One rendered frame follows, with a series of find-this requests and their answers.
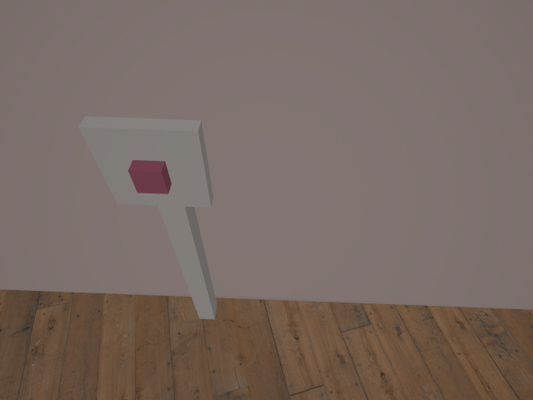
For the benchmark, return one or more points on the panel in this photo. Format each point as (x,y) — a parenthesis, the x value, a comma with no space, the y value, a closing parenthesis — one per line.
(115,142)

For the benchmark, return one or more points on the button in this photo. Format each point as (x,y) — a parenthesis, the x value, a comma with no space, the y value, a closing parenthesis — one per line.
(150,176)

